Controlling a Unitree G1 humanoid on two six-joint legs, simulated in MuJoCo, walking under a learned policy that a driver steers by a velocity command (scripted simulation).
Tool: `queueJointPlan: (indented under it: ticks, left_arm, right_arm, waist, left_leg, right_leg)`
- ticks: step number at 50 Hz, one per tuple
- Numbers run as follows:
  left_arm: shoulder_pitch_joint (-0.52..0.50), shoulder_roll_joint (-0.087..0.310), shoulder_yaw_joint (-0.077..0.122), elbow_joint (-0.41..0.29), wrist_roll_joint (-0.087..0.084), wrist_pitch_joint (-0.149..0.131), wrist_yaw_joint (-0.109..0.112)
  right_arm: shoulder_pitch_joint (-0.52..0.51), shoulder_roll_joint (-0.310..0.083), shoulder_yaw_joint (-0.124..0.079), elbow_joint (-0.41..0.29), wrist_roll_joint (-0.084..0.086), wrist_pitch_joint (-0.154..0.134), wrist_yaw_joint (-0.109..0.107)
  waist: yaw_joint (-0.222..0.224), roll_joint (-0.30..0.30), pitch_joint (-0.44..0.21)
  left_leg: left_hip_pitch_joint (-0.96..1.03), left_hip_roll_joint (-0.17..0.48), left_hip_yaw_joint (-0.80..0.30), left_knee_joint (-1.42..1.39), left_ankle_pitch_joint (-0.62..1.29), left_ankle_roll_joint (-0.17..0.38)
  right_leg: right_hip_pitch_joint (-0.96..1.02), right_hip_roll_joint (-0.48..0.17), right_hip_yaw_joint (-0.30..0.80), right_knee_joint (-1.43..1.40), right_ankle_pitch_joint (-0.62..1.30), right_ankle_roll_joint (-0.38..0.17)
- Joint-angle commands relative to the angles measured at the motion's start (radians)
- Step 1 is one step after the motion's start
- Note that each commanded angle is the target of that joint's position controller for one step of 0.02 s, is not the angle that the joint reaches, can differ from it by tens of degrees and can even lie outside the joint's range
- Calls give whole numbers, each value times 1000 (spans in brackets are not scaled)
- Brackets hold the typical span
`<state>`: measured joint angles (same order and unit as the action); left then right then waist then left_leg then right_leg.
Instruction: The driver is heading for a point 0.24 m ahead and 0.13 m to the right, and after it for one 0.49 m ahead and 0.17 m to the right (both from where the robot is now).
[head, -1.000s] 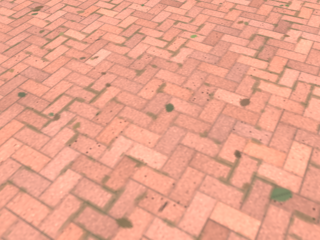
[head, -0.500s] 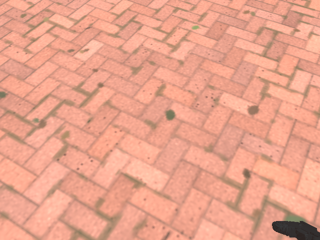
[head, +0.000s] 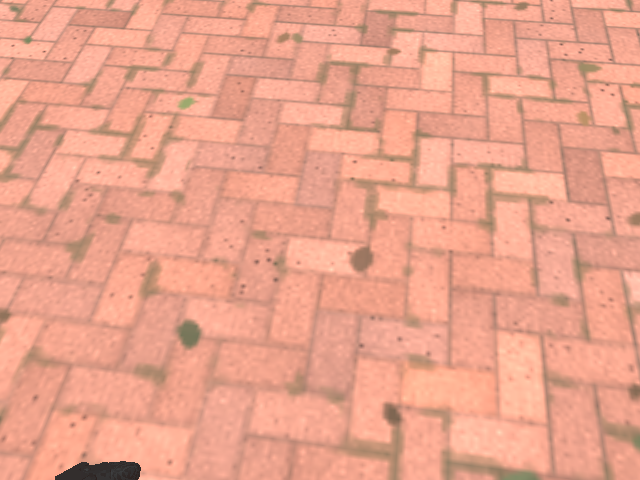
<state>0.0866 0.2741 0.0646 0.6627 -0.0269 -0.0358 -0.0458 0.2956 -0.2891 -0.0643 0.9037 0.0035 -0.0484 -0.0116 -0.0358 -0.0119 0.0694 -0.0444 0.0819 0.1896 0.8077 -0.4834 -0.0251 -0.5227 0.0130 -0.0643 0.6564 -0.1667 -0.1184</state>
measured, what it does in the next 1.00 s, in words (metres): walks ahead, turning right: left foot, then right foot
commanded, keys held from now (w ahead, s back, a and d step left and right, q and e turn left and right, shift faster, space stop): w+e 0.58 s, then no key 0.42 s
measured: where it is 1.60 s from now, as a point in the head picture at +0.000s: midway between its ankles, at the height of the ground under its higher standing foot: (361, 420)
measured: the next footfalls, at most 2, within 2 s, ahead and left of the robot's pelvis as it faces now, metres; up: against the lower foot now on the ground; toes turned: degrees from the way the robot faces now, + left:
left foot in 0.44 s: +0.46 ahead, +0.10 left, +0.00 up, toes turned -19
right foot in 0.90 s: +0.55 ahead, -0.20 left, +0.00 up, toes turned -25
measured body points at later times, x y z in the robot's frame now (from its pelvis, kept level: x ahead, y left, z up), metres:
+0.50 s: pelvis +0.30 +0.03 +0.01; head +0.32 +0.02 +0.46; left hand +0.43 +0.30 -0.10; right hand +0.43 -0.28 -0.07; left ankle +0.42 +0.11 -0.71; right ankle +0.12 -0.07 -0.67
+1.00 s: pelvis +0.48 -0.06 +0.02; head +0.51 -0.09 +0.47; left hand +0.77 +0.06 -0.06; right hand +0.42 -0.34 -0.12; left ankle +0.46 +0.11 -0.66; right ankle +0.51 -0.18 -0.71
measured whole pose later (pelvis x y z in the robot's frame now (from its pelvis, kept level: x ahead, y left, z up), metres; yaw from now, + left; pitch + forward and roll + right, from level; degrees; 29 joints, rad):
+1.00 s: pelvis +0.48 -0.06 +0.02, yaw -26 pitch +2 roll +1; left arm 0.09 0.23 0.03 0.62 0.02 -0.02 -0.01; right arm 0.21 -0.30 -0.03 0.88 0.01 -0.03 0.01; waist -0.05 0.02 0.05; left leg -0.31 0.03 0.00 0.92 -0.59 -0.04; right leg -0.42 0.02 0.00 0.51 -0.13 -0.05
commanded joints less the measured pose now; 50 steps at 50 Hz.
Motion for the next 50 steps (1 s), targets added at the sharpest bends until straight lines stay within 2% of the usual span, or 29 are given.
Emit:
queueJointPlan:
  ticks: [1,2,3,4,5,7,11,13,16,19,21,22,23,24,25,26,27,28,30,33,37,41,44,45,46,47,48,49,50]
  left_arm:
    - [348,225,71,-2,13,-18,12]
    - [298,195,62,-1,14,-28,12]
    - [222,163,52,-13,11,-31,14]
    - [169,134,41,-30,18,-33,18]
    - [146,123,36,-44,26,-33,22]
    - [150,140,40,-44,18,-38,31]
    - [207,173,50,-27,11,-32,55]
    - [232,179,52,-18,8,-27,60]
    - [276,182,55,4,2,-22,61]
    - [276,171,55,9,1,-14,69]
    - [254,154,51,2,6,-4,70]
    - [254,108,33,-7,12,-5,66]
    - [290,44,9,-25,34,-5,66]
    - [430,26,1,-59,-13,-16,64]
    - [396,141,21,-19,-24,-13,70]
    - [286,184,34,-32,-13,-7,68]
    - [239,172,35,-37,-1,-2,69]
    - [206,158,37,-49,8,-2,66]
    - [209,116,32,-55,-1,6,57]
    - [185,67,20,-79,14,13,63]
    - [115,31,-2,-92,21,6,46]
    - [30,53,4,-117,24,-2,24]
    - [124,104,29,-88,38,-7,26]
    - [178,171,47,-80,46,-5,39]
    - [224,222,45,-93,76,3,54]
    - [214,129,11,-88,67,8,52]
    - [176,86,0,-79,46,13,39]
    - [116,77,-4,-75,38,13,32]
    - [61,89,-2,-71,37,14,30]
  right_arm:
    - [-107,-140,-11,-161,33,-87,24]
    - [-147,-132,-7,-181,44,-102,26]
    - [-139,-124,-7,-166,23,-104,17]
    - [-118,-134,-16,-155,6,-95,13]
    - [-99,-134,-19,-152,0,-80,15]
    - [-89,-107,-16,-156,-14,-59,15]
    - [-237,-67,1,-205,-18,-50,12]
    - [-306,-55,9,-224,-11,-56,19]
    - [-361,-79,4,-250,4,-66,31]
    - [-337,-123,-13,-251,7,-80,40]
    - [-228,-144,-30,-222,5,-89,36]
    - [-117,-176,-45,-203,-8,-95,30]
    - [31,-232,-57,-191,-15,-91,22]
    - [72,-293,-71,-156,-21,-78,33]
    - [23,-177,-46,-184,-2,-76,37]
    - [-21,-123,-31,-193,2,-69,31]
    - [-65,-108,-23,-197,-8,-63,30]
    - [-88,-88,-18,-186,-13,-60,28]
    - [-93,-76,-14,-170,-19,-67,23]
    - [-89,-114,-23,-137,-14,-73,24]
    - [-108,-144,-26,-116,3,-46,13]
    - [-56,-168,-27,-75,19,-24,10]
    - [-73,-165,-24,-63,34,-14,8]
    - [-36,-134,-11,-61,14,-20,9]
    - [24,-66,19,-83,-26,-30,18]
    - [82,-44,37,-57,-24,-19,30]
    - [56,-115,17,-50,4,1,35]
    - [-12,-121,12,-60,17,18,29]
    - [-44,-114,10,-60,11,35,16]
  waist:
    - [174,-84,-376]
    - [142,-51,-249]
    - [88,23,-174]
    - [50,7,-138]
    - [26,-10,-127]
    - [11,-7,-118]
    - [55,-36,-68]
    - [84,-62,-59]
    - [104,-80,-54]
    - [79,-106,-60]
    - [20,-126,-91]
    - [-34,-97,-182]
    - [-68,62,-336]
    - [16,430,-390]
    - [-15,246,-288]
    - [-37,154,-179]
    - [-19,83,-127]
    - [-7,82,-82]
    - [14,120,-62]
    - [38,98,-60]
    - [21,104,-104]
    - [-5,107,-116]
    - [65,86,-160]
    - [78,15,-220]
    - [61,-166,-341]
    - [45,-215,-478]
    - [54,-145,-426]
    - [46,-100,-307]
    - [32,-68,-229]
  left_leg:
    - [-766,-77,-289,619,-46,35]
    - [-780,-34,-279,545,48,56]
    - [-721,9,-276,451,112,53]
    - [-644,36,-278,378,155,43]
    - [-588,45,-280,348,179,32]
    - [-557,38,-258,272,218,-6]
    - [-554,-6,-241,-25,443,-50]
    - [-498,-41,-234,-171,555,-50]
    - [-456,-64,-256,-262,590,-37]
    - [-424,-63,-285,-314,495,-4]
    - [-285,-75,-255,-354,430,34]
    - [-95,-17,-294,-354,411,75]
    - [168,167,-492,-348,338,124]
    - [386,347,-1008,-493,39,279]
    - [316,324,-988,-536,-146,250]
    - [200,284,-795,-535,-73,207]
    - [85,240,-663,-544,85,188]
    - [10,203,-570,-561,197,187]
    - [-68,161,-441,-597,374,186]
    - [-82,166,-308,-575,858,230]
    - [-91,122,-164,-569,956,215]
    - [-16,142,-169,-508,909,194]
    - [-21,106,-162,-326,900,141]
    - [-102,48,-123,-188,754,86]
    - [-364,-48,-102,92,233,18]
    - [-393,-54,-233,236,-220,-15]
    - [-415,-20,-267,271,-223,-29]
    - [-462,-5,-251,260,-201,-33]
    - [-464,6,-245,205,-150,-42]
  right_leg:
    - [921,-342,817,-374,-157,-276]
    - [779,-305,670,-374,-81,-234]
    - [624,-256,549,-377,27,-198]
    - [509,-221,469,-393,125,-180]
    - [439,-197,438,-416,168,-175]
    - [360,-177,383,-438,260,-184]
    - [286,-114,298,-442,216,-142]
    - [262,-94,290,-431,131,-110]
    - [294,-124,353,-394,59,-93]
    - [378,-164,442,-305,42,-73]
    - [380,-141,461,-210,95,-45]
    - [335,-82,416,-43,103,-12]
    - [192,3,308,258,-146,32]
    - [-171,86,235,548,-463,81]
    - [-264,9,272,660,-386,96]
    - [-276,-24,238,666,-289,99]
    - [-230,-61,217,639,-219,103]
    - [-211,-87,218,587,-174,104]
    - [-139,-110,199,532,-141,107]
    - [-135,-84,168,403,-145,135]
    - [-10,-67,97,117,81,140]
    - [63,-38,78,-56,125,110]
    - [262,6,52,-234,223,45]
    - [426,-77,128,-228,568,4]
    - [720,-323,399,-134,1020,-147]
    - [742,-438,530,-152,1046,-270]
    - [642,-382,482,-204,777,-252]
    - [553,-320,419,-240,590,-191]
    - [446,-281,373,-280,460,-147]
